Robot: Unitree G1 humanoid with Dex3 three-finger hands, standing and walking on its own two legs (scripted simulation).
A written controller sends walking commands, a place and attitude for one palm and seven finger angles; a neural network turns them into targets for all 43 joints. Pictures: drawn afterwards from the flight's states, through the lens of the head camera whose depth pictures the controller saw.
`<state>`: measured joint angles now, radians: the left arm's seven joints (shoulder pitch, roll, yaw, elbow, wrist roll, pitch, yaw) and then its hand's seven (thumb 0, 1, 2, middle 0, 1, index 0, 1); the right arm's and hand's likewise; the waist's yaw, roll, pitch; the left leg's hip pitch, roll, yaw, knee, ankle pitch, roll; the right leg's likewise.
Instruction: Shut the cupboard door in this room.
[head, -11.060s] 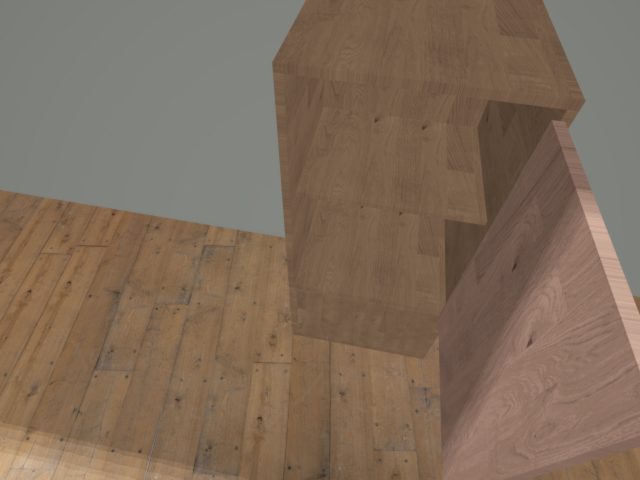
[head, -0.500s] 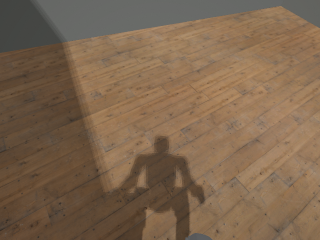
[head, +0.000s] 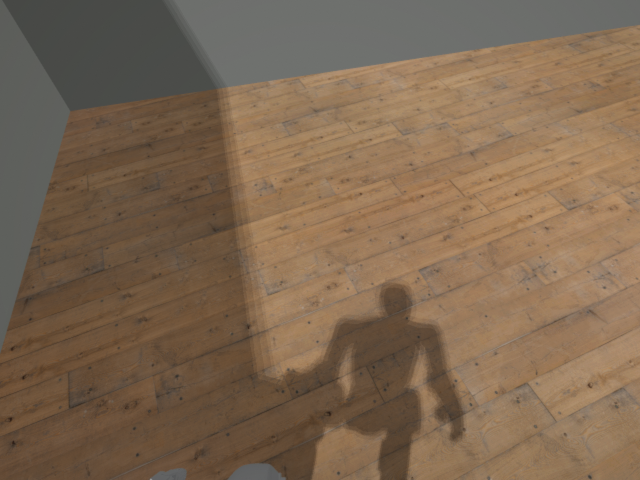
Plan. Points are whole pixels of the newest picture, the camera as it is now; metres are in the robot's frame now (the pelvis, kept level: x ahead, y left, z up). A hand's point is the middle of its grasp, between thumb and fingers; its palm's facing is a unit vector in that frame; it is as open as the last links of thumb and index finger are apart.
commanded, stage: turn or walk to find it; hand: left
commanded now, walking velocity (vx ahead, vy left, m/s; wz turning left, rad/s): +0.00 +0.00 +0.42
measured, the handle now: out of the picture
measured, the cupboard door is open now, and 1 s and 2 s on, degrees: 61 43 39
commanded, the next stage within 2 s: none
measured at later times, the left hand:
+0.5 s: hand out of the picture +0.05 +0.23 -0.16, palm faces +0.21 -0.94 -0.28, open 7.4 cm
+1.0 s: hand out of the picture -0.06 +0.22 -0.19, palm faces +0.45 -0.86 -0.23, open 7.4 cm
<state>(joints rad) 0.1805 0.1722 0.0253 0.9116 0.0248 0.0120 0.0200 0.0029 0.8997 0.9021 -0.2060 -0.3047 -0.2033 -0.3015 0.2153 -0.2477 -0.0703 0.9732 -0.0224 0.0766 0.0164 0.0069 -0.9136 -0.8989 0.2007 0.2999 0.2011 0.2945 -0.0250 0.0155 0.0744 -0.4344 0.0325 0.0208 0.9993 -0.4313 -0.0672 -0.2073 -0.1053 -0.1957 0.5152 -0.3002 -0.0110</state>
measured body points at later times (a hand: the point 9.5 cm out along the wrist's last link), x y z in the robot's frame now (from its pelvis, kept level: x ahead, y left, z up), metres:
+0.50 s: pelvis +0.01 +0.01 -0.01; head +0.05 +0.00 +0.44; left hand +0.04 +0.28 -0.14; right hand +0.12 -0.21 -0.16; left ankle -0.03 +0.14 -0.74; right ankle +0.02 -0.11 -0.74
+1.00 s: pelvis +0.00 +0.02 -0.01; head +0.03 +0.05 +0.44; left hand -0.08 +0.27 -0.17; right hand +0.19 -0.17 -0.14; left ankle -0.06 +0.11 -0.74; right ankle +0.01 -0.11 -0.69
